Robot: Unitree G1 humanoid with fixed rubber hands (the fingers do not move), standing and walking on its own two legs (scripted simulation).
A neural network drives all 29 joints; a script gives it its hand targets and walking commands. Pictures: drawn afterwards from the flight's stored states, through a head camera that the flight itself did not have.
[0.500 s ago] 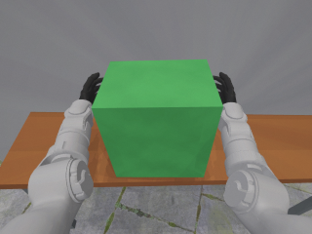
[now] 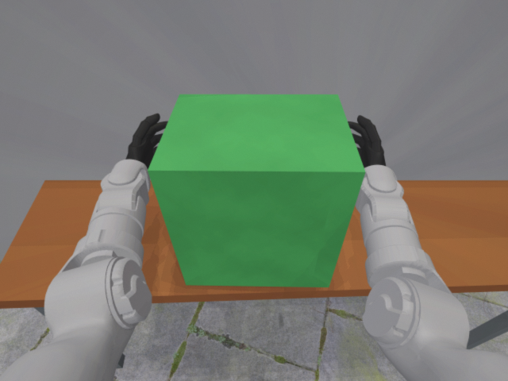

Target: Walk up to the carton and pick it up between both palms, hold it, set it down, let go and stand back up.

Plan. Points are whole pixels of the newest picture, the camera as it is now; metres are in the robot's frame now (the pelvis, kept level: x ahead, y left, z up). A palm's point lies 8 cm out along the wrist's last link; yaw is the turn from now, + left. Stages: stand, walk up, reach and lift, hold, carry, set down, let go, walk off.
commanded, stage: set down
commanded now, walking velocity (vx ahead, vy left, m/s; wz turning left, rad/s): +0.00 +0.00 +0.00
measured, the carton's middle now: (257, 195) +0.43 +0.00 +0.05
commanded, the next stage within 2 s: none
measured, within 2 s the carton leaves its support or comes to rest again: rests again in 0.82 s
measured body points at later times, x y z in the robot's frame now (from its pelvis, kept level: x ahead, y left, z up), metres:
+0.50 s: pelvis +0.00 +0.00 +0.00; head +0.03 +0.04 +0.45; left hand +0.46 +0.18 +0.12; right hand +0.43 -0.18 +0.14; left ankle -0.01 +0.13 -0.75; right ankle -0.05 -0.10 -0.75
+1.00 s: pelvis +0.00 +0.01 -0.01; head +0.07 +0.02 +0.44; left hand +0.47 +0.19 +0.07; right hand +0.44 -0.19 +0.07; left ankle -0.01 +0.13 -0.75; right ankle -0.05 -0.10 -0.75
